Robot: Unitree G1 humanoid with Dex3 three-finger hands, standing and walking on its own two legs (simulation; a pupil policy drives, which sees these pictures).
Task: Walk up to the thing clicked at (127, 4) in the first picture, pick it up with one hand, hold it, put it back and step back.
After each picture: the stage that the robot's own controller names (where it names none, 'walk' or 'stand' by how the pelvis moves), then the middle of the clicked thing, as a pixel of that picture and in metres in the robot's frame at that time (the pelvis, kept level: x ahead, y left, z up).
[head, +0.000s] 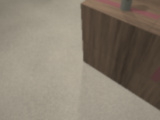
stand; out of the picture +1.00 -0.26 +0.02
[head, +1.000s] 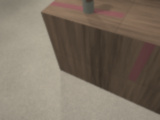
walk; out of the picture +0.93 +0.04 +0.05
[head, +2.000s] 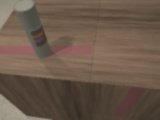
walk; (35, 32) +0.54 +0.22 +0.06
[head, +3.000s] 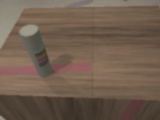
stand; (38, 53) +0.50 +0.23 +0.02
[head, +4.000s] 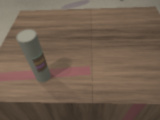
stand; (36, 59) +0.47 +0.22 +0.02
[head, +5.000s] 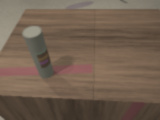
stand; (40, 55) +0.50 +0.21 +0.02
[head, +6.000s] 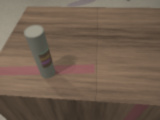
stand; (42, 54) +0.49 +0.20 +0.02
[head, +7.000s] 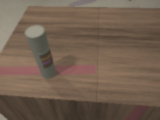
stand; (42, 55) +0.49 +0.20 +0.02
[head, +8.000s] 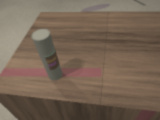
rise first; (49, 57) +0.49 +0.21 +0.02
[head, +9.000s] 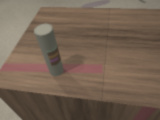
go down; (50, 52) +0.50 +0.20 +0.02
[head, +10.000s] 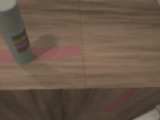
go down; (15, 35) +0.49 +0.20 +0.07
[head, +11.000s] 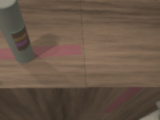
approach; (15, 33) +0.49 +0.20 +0.08
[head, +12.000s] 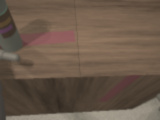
close in; out of the picture +0.51 +0.21 +0.11
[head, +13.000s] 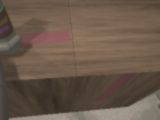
lift; out of the picture +0.51 +0.20 +0.11
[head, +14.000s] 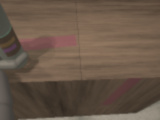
lift; (3, 37) +0.45 +0.21 +0.11
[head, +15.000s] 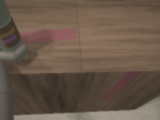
lift; (2, 28) +0.48 +0.20 +0.12
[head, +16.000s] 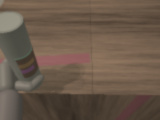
lift; (22, 58) +0.36 +0.19 +0.14
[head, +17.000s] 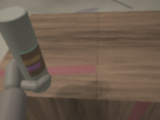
hold; (28, 56) +0.33 +0.17 +0.21
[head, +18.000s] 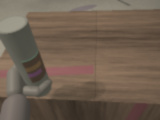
hold; (29, 62) +0.33 +0.17 +0.18
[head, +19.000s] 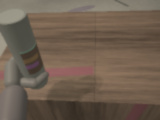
crouch; (27, 55) +0.35 +0.18 +0.19
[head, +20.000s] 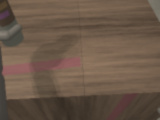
lower; out of the picture +0.50 +0.22 +0.23
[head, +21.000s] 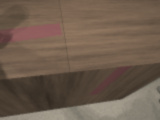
lower; out of the picture +0.54 +0.23 +0.12
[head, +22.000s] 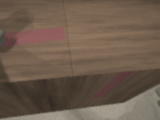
lower; out of the picture +0.52 +0.23 +0.12
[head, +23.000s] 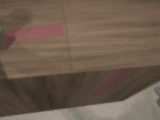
lower; out of the picture +0.53 +0.23 +0.12
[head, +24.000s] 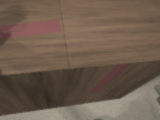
lower; out of the picture +0.54 +0.23 +0.13
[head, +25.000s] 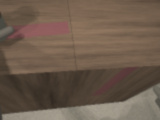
open; out of the picture +0.53 +0.22 +0.13
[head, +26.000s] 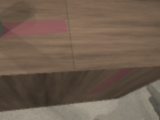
sink last; out of the picture +0.53 +0.22 +0.13
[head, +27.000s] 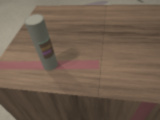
sink last; (43, 45) +0.52 +0.22 +0.07
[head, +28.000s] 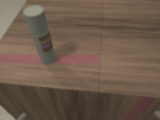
stand; (42, 38) +0.52 +0.20 +0.07
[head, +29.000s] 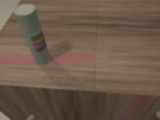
stand; (35, 38) +0.52 +0.22 +0.08
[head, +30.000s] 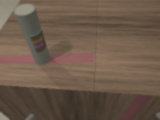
stand; (34, 38) +0.52 +0.22 +0.08
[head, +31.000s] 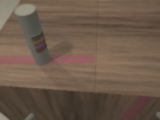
stand; (35, 38) +0.52 +0.22 +0.08
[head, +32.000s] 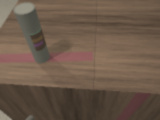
stand; (34, 36) +0.53 +0.22 +0.08
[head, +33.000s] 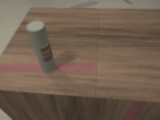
stand; (43, 49) +0.53 +0.21 +0.02
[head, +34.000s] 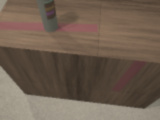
walk; (46, 5) +0.67 +0.17 +0.03
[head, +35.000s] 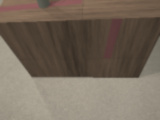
walk; out of the picture +0.91 +0.28 +0.04
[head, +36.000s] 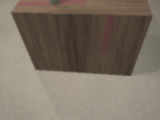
stand; out of the picture +1.14 +0.24 +0.04
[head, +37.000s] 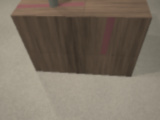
stand; out of the picture +1.13 +0.24 +0.02
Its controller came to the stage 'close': yes
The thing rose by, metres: 0.20
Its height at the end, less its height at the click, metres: +0.00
